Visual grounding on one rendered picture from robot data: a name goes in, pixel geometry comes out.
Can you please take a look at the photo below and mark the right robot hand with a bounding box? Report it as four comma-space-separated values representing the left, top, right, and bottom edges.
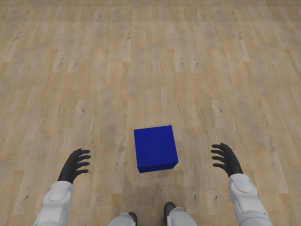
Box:
211, 143, 243, 177

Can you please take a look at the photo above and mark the carton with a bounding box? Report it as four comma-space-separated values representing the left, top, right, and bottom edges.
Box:
134, 125, 178, 173

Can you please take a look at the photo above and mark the left robot forearm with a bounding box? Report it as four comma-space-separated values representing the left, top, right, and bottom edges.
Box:
33, 181, 73, 226

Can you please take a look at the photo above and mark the robot left shin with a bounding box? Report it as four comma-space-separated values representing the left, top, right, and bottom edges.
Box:
120, 213, 132, 219

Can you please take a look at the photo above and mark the left robot hand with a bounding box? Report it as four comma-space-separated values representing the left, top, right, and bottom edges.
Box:
58, 148, 91, 184

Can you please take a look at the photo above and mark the robot right thigh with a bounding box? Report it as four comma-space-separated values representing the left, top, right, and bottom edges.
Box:
167, 211, 197, 226

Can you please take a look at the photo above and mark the right robot forearm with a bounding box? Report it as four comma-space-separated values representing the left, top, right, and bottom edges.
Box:
229, 173, 273, 226

